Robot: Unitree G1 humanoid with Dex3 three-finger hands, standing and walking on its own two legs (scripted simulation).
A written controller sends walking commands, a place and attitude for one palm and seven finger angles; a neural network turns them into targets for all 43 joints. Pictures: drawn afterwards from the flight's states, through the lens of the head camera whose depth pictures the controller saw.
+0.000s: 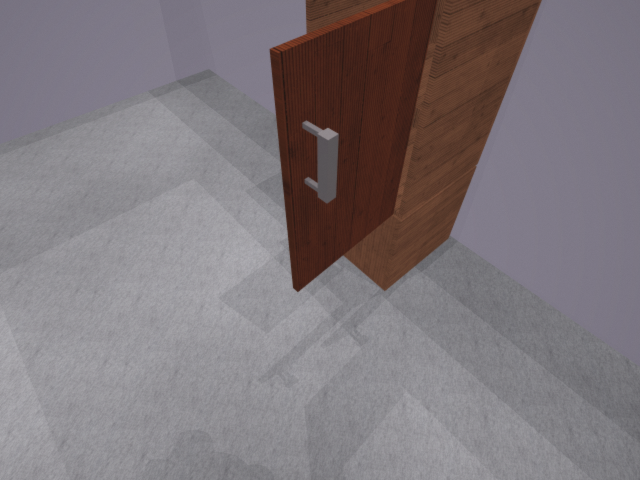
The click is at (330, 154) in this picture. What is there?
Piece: cupboard door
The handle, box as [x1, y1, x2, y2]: [302, 120, 338, 202]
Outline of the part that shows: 306,120 302,123 302,127 317,137 318,182 317,183 308,177 304,180 306,184 318,192 318,197 325,202 328,202 335,197 338,134 328,128 322,130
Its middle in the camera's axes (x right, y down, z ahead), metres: -0.01 -0.13 +0.67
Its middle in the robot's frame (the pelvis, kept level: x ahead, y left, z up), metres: +0.60 +0.04 +0.05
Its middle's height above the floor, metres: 0.83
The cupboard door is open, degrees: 93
